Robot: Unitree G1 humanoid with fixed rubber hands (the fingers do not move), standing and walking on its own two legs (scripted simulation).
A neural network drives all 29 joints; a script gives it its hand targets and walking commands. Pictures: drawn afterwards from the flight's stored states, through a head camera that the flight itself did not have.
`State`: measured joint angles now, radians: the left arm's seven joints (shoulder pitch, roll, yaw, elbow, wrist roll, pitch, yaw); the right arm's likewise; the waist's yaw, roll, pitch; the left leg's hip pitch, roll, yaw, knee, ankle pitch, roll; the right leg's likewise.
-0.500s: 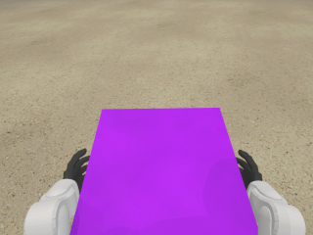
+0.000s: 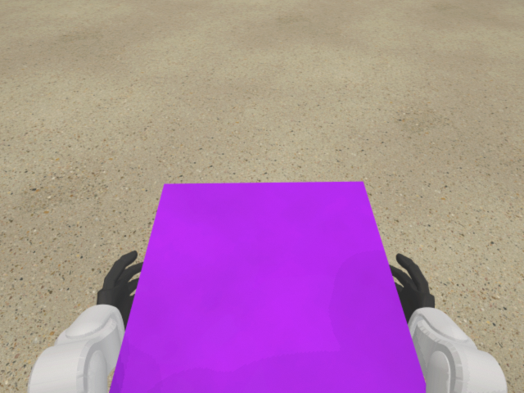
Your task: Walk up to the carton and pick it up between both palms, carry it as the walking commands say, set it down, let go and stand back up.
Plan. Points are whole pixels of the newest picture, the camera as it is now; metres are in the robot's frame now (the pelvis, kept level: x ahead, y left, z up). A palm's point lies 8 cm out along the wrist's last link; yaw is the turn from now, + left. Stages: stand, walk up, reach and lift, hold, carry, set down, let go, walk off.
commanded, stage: carry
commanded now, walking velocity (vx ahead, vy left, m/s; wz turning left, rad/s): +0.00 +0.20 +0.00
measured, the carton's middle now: (265, 313) +0.26 +0.01 +0.00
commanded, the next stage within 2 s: none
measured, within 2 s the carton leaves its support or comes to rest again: neither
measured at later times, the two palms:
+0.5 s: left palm out of the picture +0.16 +0.33 +0.08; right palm (326, 355) +0.17 -0.06 +0.08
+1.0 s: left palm out of the picture +0.10 +0.43 +0.08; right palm out of the picture +0.11 +0.04 +0.09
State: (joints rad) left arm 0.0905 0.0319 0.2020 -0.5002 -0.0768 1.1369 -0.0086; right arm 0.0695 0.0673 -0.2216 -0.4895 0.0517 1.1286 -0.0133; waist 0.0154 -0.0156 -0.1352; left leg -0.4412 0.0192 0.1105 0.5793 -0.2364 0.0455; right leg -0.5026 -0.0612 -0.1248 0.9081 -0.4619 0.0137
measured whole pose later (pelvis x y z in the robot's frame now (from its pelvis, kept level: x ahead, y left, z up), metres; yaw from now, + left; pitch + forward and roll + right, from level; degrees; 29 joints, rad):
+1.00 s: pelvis -0.12 +0.23 +0.00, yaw +1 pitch +5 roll +2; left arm 0.09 -0.02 0.21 -0.55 -0.04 1.14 -0.01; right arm 0.04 0.01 -0.21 -0.50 0.08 1.14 -0.01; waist -0.01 -0.04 -0.13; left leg -0.38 0.03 0.10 0.54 -0.21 -0.02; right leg -0.44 -0.20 -0.09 0.65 -0.31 0.08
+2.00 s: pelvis -0.25 +0.45 +0.01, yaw +0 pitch +4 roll +1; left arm 0.10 -0.05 0.22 -0.53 -0.04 1.12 -0.03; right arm 0.10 0.00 -0.20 -0.53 0.07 1.13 -0.01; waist -0.02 0.03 -0.11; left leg -0.54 0.02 0.06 0.92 -0.37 -0.04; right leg -0.34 -0.08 -0.14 0.55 -0.29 -0.01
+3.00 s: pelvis -0.40 +0.70 +0.00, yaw +2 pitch +5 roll +0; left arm 0.10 0.00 0.22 -0.56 -0.07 1.13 -0.03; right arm 0.11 0.07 -0.21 -0.57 0.05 1.14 -0.02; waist 0.02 -0.01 -0.08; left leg -0.41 0.00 0.10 0.54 -0.21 0.06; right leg -0.46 -0.05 -0.13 0.88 -0.47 0.03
